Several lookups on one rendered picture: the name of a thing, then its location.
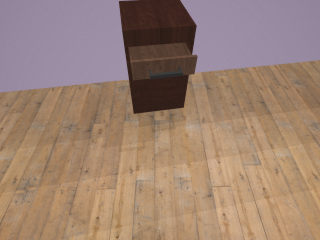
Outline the cabinet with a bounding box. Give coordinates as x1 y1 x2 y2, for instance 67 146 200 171
119 0 197 114

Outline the drawer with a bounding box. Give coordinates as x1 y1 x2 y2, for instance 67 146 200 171
128 42 198 81

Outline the handle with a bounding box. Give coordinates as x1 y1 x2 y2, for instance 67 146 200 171
149 66 184 79

